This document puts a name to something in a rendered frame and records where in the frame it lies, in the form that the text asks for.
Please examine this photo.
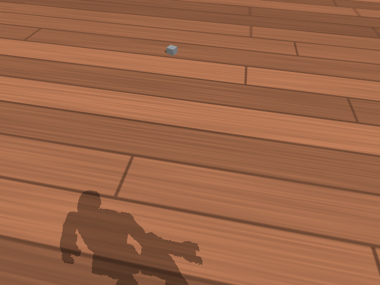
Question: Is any small box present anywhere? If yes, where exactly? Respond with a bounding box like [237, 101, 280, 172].
[166, 45, 178, 55]

